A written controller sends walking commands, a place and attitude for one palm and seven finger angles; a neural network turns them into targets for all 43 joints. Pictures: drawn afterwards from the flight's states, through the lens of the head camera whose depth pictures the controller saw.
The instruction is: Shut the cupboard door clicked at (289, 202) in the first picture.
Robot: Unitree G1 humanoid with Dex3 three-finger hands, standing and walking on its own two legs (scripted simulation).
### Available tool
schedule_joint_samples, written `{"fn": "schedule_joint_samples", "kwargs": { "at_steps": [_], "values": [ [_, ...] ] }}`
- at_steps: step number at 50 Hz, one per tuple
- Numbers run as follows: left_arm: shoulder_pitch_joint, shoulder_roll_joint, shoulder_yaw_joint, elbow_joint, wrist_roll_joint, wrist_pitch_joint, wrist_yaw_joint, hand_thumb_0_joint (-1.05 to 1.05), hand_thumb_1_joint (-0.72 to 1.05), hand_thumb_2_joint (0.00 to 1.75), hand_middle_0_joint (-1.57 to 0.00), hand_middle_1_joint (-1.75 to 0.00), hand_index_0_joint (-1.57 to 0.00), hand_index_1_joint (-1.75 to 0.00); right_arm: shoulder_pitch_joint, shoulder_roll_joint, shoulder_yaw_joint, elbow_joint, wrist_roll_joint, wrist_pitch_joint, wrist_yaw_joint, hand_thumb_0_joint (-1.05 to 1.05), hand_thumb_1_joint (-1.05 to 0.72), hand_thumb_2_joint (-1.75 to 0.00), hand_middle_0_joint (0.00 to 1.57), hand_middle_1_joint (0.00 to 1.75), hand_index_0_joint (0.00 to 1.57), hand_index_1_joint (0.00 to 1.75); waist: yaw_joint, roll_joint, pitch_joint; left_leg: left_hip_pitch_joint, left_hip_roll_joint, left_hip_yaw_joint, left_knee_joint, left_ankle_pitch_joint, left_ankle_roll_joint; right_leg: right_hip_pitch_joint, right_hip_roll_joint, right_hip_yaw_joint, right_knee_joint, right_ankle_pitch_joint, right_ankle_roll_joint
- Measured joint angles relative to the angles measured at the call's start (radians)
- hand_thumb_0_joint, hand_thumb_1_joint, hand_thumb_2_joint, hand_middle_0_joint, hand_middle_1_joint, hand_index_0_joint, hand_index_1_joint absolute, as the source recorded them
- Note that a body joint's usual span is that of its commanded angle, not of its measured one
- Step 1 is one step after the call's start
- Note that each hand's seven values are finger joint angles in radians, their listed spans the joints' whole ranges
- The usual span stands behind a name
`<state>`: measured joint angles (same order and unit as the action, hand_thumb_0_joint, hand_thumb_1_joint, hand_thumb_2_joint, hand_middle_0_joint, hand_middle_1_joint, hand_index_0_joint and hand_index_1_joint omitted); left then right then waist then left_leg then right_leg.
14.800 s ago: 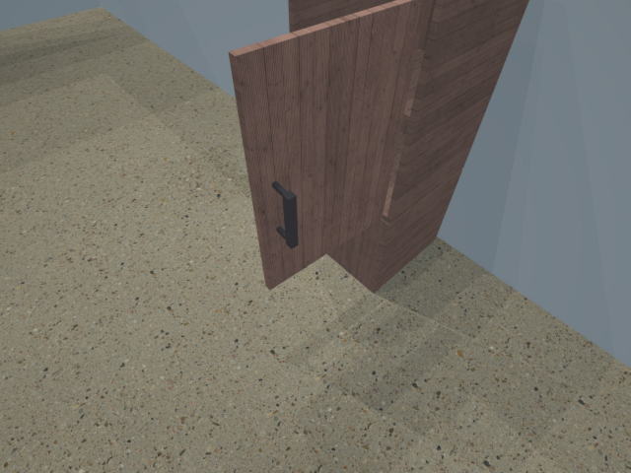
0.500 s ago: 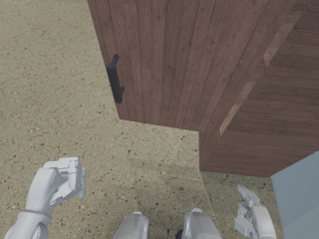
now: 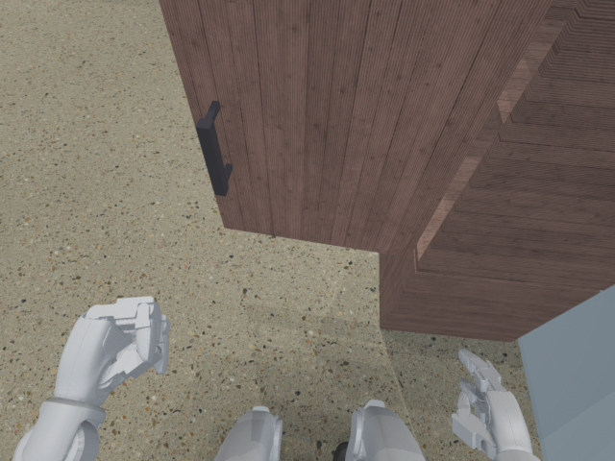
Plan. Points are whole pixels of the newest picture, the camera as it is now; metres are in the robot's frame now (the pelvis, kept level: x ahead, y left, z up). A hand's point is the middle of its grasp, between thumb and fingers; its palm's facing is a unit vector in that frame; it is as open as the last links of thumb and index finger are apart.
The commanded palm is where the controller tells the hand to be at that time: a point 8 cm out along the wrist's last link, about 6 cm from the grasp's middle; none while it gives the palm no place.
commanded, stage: bring the fist close to the handle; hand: left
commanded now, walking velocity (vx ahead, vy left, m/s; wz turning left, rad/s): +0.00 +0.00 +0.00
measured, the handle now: (218, 151) +0.53 +0.18 +0.04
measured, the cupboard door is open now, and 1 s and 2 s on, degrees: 86 86 80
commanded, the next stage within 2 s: push the door shut along its arc in 1.26 s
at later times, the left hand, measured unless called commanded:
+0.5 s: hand (201, 258) +0.35 +0.16 +0.04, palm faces -0.12 -0.99 -0.03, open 3.1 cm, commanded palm +0.34 +0.22 +0.04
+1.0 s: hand (225, 193) +0.45 +0.15 +0.05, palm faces -0.09 -1.00 -0.03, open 3.1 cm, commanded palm +0.42 +0.21 +0.04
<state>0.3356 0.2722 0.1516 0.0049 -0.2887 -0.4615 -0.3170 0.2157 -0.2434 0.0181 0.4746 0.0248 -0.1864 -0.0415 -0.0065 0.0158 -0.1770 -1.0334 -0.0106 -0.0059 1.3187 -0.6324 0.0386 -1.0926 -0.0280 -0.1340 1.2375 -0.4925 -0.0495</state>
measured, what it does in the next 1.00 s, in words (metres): stands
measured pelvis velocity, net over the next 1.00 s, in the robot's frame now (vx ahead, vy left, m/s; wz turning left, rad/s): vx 0.00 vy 0.00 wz -0.02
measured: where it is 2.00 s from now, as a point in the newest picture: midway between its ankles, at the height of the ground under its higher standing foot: outside the picture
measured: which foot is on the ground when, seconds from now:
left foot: down 0.00-1.00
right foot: down 0.00-1.00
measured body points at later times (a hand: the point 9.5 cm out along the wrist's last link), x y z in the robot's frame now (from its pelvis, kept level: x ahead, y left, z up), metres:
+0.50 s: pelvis +0.01 +0.00 +0.01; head +0.11 +0.01 +0.45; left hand +0.35 +0.22 +0.04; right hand +0.14 -0.25 -0.09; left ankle +0.00 +0.09 -0.62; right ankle +0.06 -0.10 -0.62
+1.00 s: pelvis +0.00 +0.00 +0.01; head +0.13 +0.00 +0.44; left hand +0.45 +0.20 +0.05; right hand +0.08 -0.26 -0.11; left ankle +0.00 +0.09 -0.62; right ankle +0.06 -0.10 -0.62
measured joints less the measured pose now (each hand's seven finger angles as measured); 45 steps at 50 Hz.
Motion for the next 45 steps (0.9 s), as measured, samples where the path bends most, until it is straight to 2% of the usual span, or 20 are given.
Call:
{"fn": "schedule_joint_samples", "kwargs": {
  "at_steps": [4,9,12,19,26,31,35,41,45],
  "values": [
    [-0.115,-0.003,0.007,0.065,0.004,0.003,0.007,0.01,0.9,0.9,-1.3,-1.5,-1.31,-1.5,-0.007,-0.011,0.009,0.017,0.0,0.001,0.002,0.01,-0.9,-0.9,0.21,0.3,0.21,0.3,-0.001,0.005,0.0,-0.026,-0.003,-0.005,0.018,-0.002,-0.001,-0.023,-0.004,-0.005,0.016,-0.003,-0.002],
    [-0.243,0.01,-0.004,0.163,0.029,0.091,-0.011,0.01,0.9,0.9,-1.3,-1.5,-1.31,-1.5,-0.007,-0.012,0.016,0.028,0.008,0.018,0.0,0.01,-0.9,-0.9,0.21,0.3,0.21,0.3,-0.017,0.005,0.011,-0.035,-0.001,0.002,0.012,0.004,0.001,-0.036,-0.001,0.001,0.011,0.005,-0.001],
    [-0.289,0.014,0.003,0.18,0.03,0.118,0.001,0.02,0.9,0.9,-1.3,-1.5,-1.3,-1.5,0.004,-0.009,0.013,0.034,0.007,0.023,-0.002,0.01,-0.9,-0.9,0.21,0.3,0.21,0.3,-0.03,0.005,0.017,-0.025,0.001,0.008,-0.009,0.012,0.001,-0.028,0.002,0.008,-0.007,0.014,0.0],
    [-0.39,0.005,0.029,0.264,0.036,0.084,0.057,0.01,0.9,0.9,-1.3,-1.5,-1.3,-1.5,0.045,-0.016,0.006,0.061,0.002,0.041,0.013,0.01,-0.9,-0.9,0.21,0.3,0.21,0.3,-0.039,0.007,-0.001,0.001,-0.004,0.02,-0.054,0.024,0.005,-0.01,0.0,0.022,-0.041,0.022,0.007],
    [-0.496,-0.005,0.003,0.399,0.07,0.099,0.061,0.01,0.9,0.9,-1.29,-1.5,-1.3,-1.5,0.048,-0.024,-0.002,0.074,0.002,0.064,0.017,0.01,-0.9,-0.9,0.21,0.3,0.21,0.3,-0.051,0.006,0.01,0.002,-0.007,0.028,-0.067,0.028,0.008,-0.012,-0.001,0.03,-0.049,0.025,0.011],
    [-0.577,-0.012,0.013,0.458,0.088,0.049,0.086,0.02,0.9,0.9,-1.3,-1.5,-1.3,-1.5,0.039,-0.017,-0.005,0.091,-0.007,0.075,0.017,0.01,-0.9,-0.9,0.21,0.3,0.21,0.3,-0.059,-0.003,0.015,0.004,-0.006,0.034,-0.075,0.031,0.009,-0.015,0.0,0.036,-0.053,0.028,0.012],
    [-0.675,0.006,0.041,0.555,0.102,0.027,0.105,0.02,0.9,0.9,-1.3,-1.5,-1.3,-1.5,0.035,-0.013,-0.001,0.103,-0.01,0.093,0.024,0.01,-0.9,-0.9,0.21,0.3,0.21,0.3,-0.065,-0.006,0.013,-0.004,-0.006,0.034,-0.072,0.032,0.007,-0.023,0.0,0.037,-0.05,0.029,0.01],
    [-0.812,0.041,0.057,0.721,0.113,0.049,0.089,0.01,0.9,0.9,-1.3,-1.5,-1.3,-1.5,0.039,-0.014,0.004,0.11,-0.008,0.118,0.029,0.01,-0.9,-0.9,0.21,0.3,0.21,0.3,-0.077,0.001,0.026,-0.022,-0.006,0.031,-0.074,0.04,0.006,-0.039,0.0,0.033,-0.054,0.037,0.008],
    [-0.879,0.042,0.075,0.788,0.115,0.023,0.079,0.02,0.9,0.9,-1.3,-1.5,-1.3,-1.5,0.051,-0.014,0.003,0.127,-0.012,0.125,0.028,0.0,-0.9,-0.9,0.21,0.3,0.21,0.3,-0.088,0.002,0.027,-0.034,-0.004,0.032,-0.077,0.044,0.005,-0.05,0.002,0.034,-0.058,0.043,0.007]
  ]
}}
